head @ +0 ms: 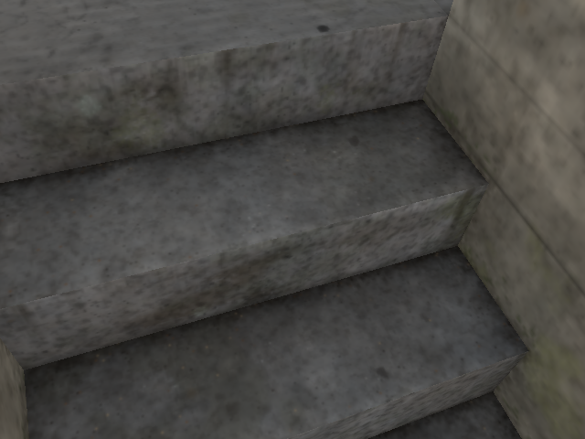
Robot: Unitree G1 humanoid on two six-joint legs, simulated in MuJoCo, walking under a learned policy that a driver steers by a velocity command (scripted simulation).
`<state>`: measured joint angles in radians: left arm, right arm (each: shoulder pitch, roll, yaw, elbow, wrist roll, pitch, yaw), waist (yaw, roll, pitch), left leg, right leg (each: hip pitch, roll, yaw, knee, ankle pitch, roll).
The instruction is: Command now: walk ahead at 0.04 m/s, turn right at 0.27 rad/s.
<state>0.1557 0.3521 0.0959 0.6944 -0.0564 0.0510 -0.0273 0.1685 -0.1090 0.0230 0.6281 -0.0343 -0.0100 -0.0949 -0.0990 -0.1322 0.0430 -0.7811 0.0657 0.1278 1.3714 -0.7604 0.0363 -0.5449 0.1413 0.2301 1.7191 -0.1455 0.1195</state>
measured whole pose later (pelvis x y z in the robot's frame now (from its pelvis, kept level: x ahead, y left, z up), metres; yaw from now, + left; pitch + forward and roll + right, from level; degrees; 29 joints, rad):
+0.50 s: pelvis +0.01 -0.13 -0.06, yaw -1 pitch +3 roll +2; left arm 0.38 0.18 0.00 0.78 0.05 0.09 0.03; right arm 0.12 -0.10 0.00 0.70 0.01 0.01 -0.12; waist 0.03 0.02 -0.07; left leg -0.93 0.03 -0.08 2.10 -0.41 -0.11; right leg -0.33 0.03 -0.03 0.64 -0.37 -0.07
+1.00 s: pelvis -0.03 -0.15 -0.04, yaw -3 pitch +2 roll +0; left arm 0.29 0.15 0.05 0.86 0.03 0.01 0.05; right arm 0.20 -0.18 -0.07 1.09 0.02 0.04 -0.09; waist 0.02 -0.03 0.02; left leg -0.15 0.08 -0.09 0.35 -0.25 -0.08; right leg -0.25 0.10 -0.03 0.36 -0.14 -0.09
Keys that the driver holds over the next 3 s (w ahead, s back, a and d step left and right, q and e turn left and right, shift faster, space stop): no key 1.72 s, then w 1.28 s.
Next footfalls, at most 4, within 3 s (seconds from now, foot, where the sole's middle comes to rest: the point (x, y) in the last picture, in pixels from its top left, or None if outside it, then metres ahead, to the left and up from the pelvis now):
0.34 right None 0.03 -0.22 -0.82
0.78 left None -0.02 0.04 -0.82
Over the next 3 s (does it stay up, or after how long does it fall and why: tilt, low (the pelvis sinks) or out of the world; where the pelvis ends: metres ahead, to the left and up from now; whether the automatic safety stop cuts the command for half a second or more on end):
stays up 0.03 -0.12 -0.04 its command is cut before an obstacle after 1.7 s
